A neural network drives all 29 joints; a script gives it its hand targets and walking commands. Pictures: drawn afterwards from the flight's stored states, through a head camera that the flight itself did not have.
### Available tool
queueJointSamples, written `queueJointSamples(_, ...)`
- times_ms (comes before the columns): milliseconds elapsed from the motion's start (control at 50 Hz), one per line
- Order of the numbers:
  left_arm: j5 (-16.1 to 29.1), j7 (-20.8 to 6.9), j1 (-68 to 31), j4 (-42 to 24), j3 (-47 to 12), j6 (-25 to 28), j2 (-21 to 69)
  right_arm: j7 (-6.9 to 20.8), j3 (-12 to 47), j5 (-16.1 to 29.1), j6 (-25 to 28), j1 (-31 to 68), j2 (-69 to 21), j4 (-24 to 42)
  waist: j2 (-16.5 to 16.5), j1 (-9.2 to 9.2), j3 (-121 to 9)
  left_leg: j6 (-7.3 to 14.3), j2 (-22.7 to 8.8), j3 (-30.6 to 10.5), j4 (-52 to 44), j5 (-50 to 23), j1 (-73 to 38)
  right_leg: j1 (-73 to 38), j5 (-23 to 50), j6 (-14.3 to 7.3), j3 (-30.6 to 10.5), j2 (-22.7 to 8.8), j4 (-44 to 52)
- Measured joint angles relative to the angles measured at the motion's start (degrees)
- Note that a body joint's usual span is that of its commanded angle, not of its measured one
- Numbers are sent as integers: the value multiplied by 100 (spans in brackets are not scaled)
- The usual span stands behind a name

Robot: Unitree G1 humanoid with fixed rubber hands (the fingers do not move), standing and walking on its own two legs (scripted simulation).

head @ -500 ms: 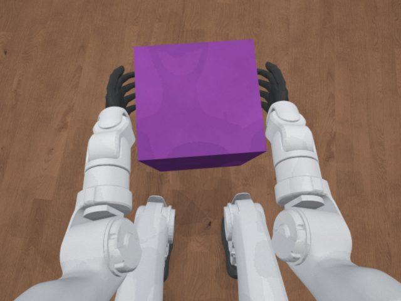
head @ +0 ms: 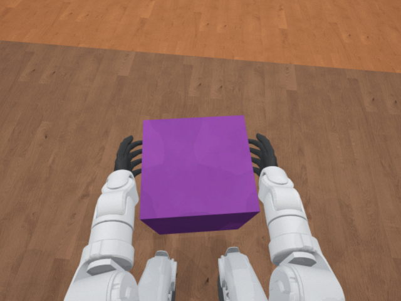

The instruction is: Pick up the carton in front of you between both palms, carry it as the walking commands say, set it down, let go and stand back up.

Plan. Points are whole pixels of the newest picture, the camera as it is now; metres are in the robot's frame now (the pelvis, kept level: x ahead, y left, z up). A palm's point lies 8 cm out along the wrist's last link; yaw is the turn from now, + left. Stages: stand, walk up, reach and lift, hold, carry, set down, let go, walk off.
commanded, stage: reach and lift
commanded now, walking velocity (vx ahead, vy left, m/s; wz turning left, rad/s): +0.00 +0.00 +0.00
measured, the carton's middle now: (196, 181) +0.39 +0.00 -0.10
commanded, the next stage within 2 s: hold in 1.62 s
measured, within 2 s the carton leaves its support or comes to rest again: neither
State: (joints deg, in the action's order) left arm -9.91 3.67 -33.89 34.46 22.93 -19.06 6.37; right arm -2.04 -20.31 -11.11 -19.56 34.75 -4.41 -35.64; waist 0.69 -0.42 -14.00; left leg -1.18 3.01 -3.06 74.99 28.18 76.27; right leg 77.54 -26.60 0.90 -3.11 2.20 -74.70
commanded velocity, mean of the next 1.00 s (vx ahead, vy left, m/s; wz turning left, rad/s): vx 0.00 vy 0.00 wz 0.00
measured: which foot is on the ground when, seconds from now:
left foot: down 0.00-1.00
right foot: down 0.00-1.00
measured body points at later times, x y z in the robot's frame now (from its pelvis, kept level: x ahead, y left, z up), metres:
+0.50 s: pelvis +0.04 +0.00 +0.12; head +0.05 +0.00 +0.57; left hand +0.36 +0.15 +0.11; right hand +0.36 -0.15 +0.11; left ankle +0.05 +0.13 -0.60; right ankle +0.07 -0.12 -0.60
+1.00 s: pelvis +0.03 +0.00 +0.14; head +0.01 +0.00 +0.59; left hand +0.35 +0.15 +0.16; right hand +0.34 -0.15 +0.16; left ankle +0.05 +0.13 -0.60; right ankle +0.07 -0.12 -0.60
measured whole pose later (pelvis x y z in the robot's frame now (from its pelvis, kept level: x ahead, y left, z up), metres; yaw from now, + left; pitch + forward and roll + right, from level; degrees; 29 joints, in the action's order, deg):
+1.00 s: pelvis +0.03 +0.00 +0.14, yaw +0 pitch -4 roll +0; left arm -17.8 -0.9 -21.1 23.6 19.9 -34.0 9.8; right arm 0.9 -18.8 -17.7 -34.8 20.2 -10.0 -22.3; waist 0.4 0.4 1.6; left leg -0.3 1.3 -4.3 27.6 13.1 10.2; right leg 10.9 -11.6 0.4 -3.3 1.1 -26.9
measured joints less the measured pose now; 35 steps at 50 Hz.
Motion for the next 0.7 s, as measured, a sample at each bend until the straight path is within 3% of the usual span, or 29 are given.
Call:
queueJointSamples(340, -127, -119, 1268, -418, -383, -209, 171, -2, 300, -45, -195, -1372, -300, 546, -20, 32, 452, 58, -85, -69, -2443, -600, -3301, -3318, 579, -47, -13, -51, 2441)
queueJointSamples(580, -286, -229, 1791, -1077, -643, -998, 257, 74, 496, -161, -1000, -1963, -433, 1300, -25, 72, 870, 84, -144, -114, -4131, -1173, -5646, -5680, 1146, -55, -16, -93, 4143)
queueJointSamples(700, -576, -335, 1629, -1092, -547, -1405, 296, 190, 388, -424, -1417, -1789, -472, 1305, -37, 75, 1110, 89, -165, -114, -4579, -1367, -6369, -6409, 1350, -57, -25, -100, 4604)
